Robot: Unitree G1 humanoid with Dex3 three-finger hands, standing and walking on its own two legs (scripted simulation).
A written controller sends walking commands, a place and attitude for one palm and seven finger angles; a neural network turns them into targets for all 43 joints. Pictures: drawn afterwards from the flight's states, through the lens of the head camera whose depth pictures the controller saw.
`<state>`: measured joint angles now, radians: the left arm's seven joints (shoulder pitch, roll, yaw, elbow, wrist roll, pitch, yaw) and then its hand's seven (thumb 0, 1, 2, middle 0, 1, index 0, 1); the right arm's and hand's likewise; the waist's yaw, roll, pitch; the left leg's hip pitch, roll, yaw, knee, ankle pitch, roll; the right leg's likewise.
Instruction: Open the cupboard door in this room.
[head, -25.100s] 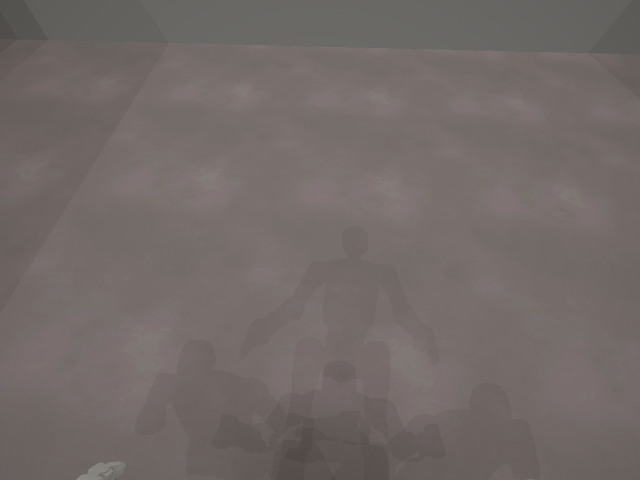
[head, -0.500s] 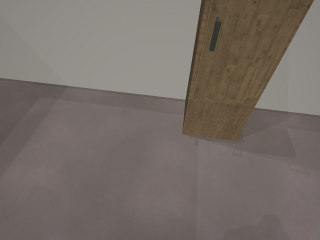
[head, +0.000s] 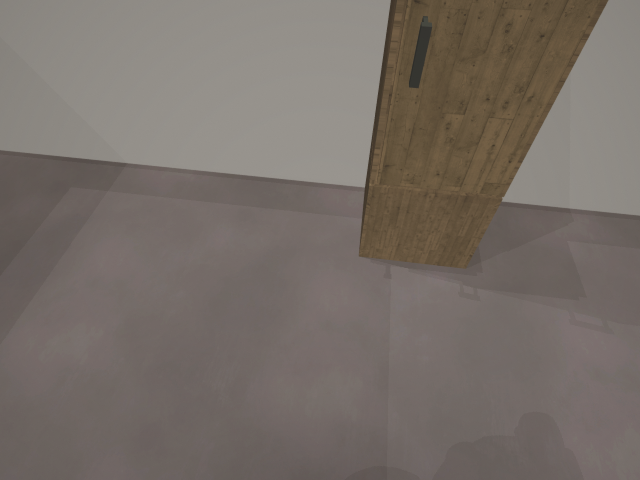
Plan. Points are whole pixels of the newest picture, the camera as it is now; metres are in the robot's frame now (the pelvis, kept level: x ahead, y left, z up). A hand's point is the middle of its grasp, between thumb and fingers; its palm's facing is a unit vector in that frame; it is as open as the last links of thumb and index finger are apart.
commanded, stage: walk to a spot facing it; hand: left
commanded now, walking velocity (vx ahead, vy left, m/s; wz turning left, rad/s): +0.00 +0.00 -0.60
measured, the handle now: (419, 52) +0.96 -0.15 +0.07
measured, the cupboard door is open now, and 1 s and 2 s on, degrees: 0 0 0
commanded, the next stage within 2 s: none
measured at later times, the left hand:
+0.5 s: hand out of the picture +0.09 +0.15 -0.16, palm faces -0.19 -0.93 -0.31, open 7.3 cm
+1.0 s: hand (199, 470) +0.16 +0.19 -0.18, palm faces -0.43 -0.87 -0.24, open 7.3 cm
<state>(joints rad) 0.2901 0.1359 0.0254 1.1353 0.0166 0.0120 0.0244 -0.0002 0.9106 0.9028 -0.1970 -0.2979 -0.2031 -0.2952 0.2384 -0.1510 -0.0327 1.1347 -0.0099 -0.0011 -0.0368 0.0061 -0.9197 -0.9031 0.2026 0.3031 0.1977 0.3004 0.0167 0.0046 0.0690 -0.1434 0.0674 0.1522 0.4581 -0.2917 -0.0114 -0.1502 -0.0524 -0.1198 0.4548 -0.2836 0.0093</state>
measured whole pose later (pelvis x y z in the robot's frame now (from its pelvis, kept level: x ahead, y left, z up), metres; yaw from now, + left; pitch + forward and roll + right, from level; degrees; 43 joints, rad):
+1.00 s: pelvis +0.00 +0.02 -0.01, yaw -31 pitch +0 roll -1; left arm 0.20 0.30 0.10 0.94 0.03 0.07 -0.02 0.00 0.91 0.90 -0.20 -0.30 -0.20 -0.30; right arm 0.13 -0.21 -0.02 0.88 -0.02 0.02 -0.02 0.00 -0.91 -0.90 0.20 0.30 0.20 0.30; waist 0.05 -0.05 0.10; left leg -0.23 0.04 0.07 0.55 -0.32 0.01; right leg -0.48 0.07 0.07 1.02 -0.47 0.05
